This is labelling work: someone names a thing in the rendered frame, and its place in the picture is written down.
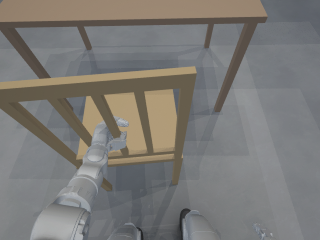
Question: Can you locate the left robot upper arm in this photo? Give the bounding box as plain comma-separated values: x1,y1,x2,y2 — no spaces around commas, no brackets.
32,203,91,240

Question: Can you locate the robot right thigh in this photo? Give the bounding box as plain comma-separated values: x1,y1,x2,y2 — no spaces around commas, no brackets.
182,214,220,240

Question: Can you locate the robot left forearm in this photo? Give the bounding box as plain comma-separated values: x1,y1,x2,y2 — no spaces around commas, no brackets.
30,144,108,240

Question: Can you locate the chair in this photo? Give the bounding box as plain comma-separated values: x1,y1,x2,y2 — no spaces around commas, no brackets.
0,66,197,191

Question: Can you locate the table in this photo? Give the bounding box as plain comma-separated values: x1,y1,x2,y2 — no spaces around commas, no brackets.
0,0,268,112

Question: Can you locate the right robot shin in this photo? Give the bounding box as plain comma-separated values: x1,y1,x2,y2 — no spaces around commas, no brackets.
186,210,200,217

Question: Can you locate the right robot hand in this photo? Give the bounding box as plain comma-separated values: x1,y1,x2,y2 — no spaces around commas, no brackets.
252,222,277,240

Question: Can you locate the left robot hand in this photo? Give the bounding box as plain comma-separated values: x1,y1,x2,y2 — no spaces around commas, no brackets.
91,115,129,152

